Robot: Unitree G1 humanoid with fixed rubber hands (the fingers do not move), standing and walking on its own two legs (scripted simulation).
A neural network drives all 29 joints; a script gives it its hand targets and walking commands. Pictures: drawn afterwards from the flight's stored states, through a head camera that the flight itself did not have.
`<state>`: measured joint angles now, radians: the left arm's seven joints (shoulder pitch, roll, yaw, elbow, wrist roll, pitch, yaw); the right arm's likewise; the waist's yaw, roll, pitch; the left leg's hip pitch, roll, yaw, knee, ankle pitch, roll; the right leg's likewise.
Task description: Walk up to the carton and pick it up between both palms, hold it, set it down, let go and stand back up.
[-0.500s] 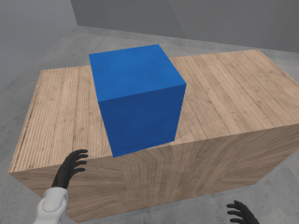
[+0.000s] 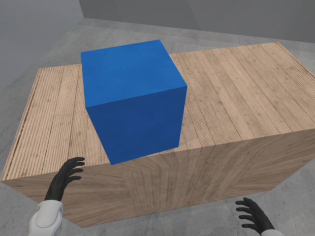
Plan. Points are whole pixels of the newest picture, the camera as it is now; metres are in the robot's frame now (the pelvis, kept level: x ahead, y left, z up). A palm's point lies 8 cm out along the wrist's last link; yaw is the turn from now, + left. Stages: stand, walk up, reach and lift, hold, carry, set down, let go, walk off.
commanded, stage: stand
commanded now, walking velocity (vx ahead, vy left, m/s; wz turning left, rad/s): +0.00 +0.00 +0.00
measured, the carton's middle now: (134, 104) +0.44 +0.08 +0.08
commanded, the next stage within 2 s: none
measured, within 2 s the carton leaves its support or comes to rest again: neither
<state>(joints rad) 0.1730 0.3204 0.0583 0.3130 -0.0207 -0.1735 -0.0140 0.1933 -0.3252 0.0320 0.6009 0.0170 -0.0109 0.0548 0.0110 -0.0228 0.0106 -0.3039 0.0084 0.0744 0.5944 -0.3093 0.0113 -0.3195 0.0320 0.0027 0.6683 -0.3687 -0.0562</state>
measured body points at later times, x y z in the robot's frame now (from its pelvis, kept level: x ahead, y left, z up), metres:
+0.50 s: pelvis +0.00 +0.01 +0.00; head +0.01 +0.01 +0.45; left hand +0.23 +0.26 +0.01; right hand +0.16 -0.25 -0.08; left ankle +0.00 +0.13 -0.72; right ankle -0.01 -0.07 -0.72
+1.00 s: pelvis +0.00 +0.01 +0.00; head +0.00 +0.01 +0.45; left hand +0.23 +0.26 +0.01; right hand +0.16 -0.25 -0.08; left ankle +0.00 +0.13 -0.72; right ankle -0.01 -0.07 -0.72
